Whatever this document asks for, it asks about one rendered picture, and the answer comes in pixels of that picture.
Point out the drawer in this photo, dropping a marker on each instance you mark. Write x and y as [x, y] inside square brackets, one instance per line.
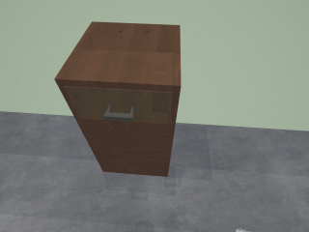
[149, 106]

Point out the cabinet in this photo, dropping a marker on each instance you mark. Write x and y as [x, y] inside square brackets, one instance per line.
[130, 56]

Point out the handle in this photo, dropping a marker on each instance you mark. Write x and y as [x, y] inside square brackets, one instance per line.
[115, 116]

